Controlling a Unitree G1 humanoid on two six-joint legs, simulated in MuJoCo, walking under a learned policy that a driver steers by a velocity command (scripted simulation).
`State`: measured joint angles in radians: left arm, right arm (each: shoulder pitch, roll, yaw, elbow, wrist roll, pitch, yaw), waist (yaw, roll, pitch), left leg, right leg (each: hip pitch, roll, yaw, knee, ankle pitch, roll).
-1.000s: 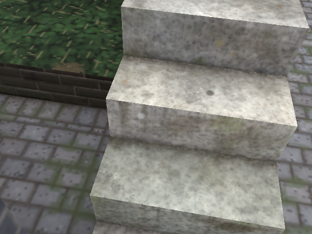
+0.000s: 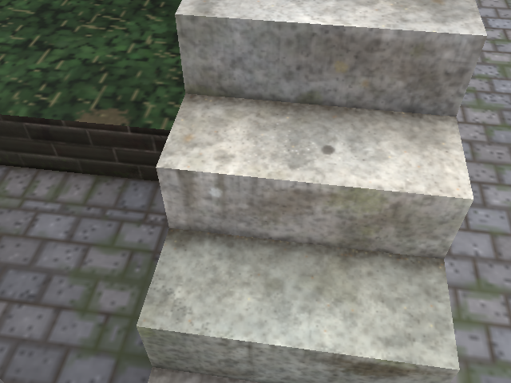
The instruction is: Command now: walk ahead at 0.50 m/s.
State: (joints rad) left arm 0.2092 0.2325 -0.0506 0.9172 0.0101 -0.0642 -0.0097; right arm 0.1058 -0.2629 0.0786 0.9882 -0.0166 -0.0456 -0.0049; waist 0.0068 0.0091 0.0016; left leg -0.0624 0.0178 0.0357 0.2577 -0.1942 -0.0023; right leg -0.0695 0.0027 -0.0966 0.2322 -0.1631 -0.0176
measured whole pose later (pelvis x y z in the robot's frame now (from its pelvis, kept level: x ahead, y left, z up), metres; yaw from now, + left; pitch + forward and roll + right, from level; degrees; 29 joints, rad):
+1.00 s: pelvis +0.00 -0.01 +0.00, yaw -1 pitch +0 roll +0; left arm 0.16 0.25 -0.06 0.98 0.01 -0.06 -0.02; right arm 0.13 -0.28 0.08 0.97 -0.02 -0.04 -0.01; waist 0.00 0.01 0.01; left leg -0.05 0.05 0.05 0.25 -0.20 -0.03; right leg -0.06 0.03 -0.08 0.22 -0.16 -0.04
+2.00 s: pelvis +0.00 -0.02 +0.00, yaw -2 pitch +0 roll +0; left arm 0.15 0.25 -0.06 0.98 0.01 -0.06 -0.02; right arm 0.14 -0.28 0.08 0.96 -0.01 -0.04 -0.01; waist 0.00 0.01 0.01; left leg -0.04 0.06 0.05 0.25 -0.20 -0.04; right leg -0.06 0.04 -0.06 0.22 -0.16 -0.04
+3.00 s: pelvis +0.00 -0.02 +0.00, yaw -2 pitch +0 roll +0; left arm 0.15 0.25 -0.06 0.98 0.01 -0.06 -0.02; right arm 0.14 -0.28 0.08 0.96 -0.02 -0.04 0.00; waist 0.00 0.01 0.01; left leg -0.04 0.06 0.06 0.25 -0.20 -0.04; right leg -0.06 0.04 -0.05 0.23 -0.16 -0.04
